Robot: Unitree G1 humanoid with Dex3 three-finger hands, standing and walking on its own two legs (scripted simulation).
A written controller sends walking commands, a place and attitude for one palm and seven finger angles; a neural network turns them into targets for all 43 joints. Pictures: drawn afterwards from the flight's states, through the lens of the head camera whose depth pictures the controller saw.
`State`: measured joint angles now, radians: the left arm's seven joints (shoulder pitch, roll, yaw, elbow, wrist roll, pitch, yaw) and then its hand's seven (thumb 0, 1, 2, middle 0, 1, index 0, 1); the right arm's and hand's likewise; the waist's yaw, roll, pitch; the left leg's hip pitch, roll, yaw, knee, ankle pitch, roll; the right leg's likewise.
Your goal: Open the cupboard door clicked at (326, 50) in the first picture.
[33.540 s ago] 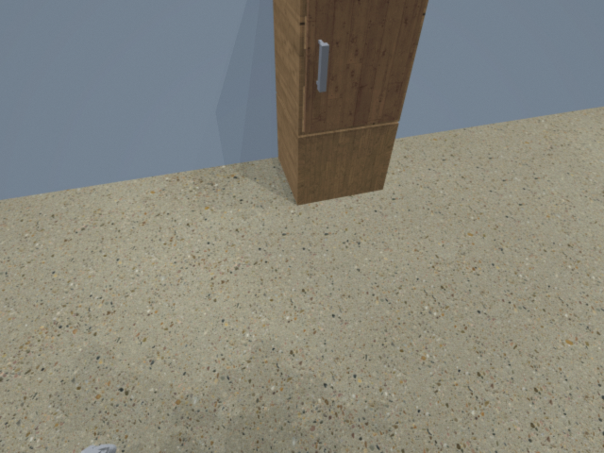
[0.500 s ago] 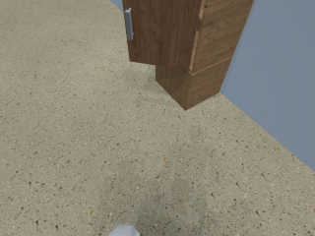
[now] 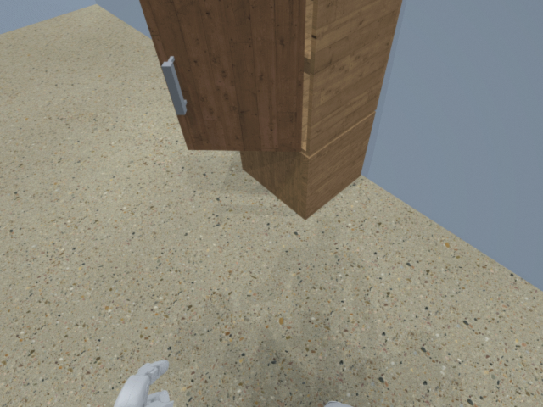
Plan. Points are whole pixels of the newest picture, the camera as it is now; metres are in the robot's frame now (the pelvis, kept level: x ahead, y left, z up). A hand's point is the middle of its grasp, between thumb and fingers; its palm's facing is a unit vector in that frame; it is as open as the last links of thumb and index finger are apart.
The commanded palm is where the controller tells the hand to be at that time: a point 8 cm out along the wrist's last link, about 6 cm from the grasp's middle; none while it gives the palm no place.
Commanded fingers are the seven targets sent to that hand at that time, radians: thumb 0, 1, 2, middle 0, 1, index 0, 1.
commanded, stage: take the last steps up to it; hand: left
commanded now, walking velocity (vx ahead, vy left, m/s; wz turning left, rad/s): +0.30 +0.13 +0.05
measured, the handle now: (176, 85) +0.95 +0.31 -0.06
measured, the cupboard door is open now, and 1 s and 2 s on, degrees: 44 44 44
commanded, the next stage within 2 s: come to a stop and stand still in 0.78 s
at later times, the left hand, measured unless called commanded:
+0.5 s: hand out of the picture +0.08 +0.23 -0.17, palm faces +0.18 -0.97 -0.16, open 7.3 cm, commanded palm none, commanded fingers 0.00 0.90 0.90 -0.20 -0.30 -0.20 -0.30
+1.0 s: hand (164, 247) +0.45 +0.26 -0.15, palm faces -0.02 -0.97 -0.23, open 7.3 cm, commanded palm none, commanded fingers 0.00 0.90 0.90 -0.20 -0.30 -0.20 -0.30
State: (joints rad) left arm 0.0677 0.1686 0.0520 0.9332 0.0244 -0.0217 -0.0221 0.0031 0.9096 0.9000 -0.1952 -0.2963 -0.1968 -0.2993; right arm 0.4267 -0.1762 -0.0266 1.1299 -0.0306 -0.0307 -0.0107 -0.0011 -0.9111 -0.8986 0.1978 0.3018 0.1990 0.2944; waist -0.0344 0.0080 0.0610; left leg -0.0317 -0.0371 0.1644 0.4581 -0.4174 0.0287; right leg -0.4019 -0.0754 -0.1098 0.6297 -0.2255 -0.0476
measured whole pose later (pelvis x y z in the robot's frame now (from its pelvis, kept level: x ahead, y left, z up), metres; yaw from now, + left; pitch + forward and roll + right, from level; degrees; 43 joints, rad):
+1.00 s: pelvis +0.34 +0.08 +0.01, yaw +0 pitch +0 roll +1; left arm 0.11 0.16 0.03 1.00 0.01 -0.04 0.01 0.00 0.92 0.90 -0.19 -0.30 -0.20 -0.30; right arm 0.38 -0.15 -0.01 1.15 -0.01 0.00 -0.02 0.00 -0.91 -0.90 0.20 0.30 0.20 0.29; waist -0.04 0.03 0.07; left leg -0.19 0.02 0.12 0.68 -0.49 -0.01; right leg -0.32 -0.04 -0.12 0.60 -0.28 -0.04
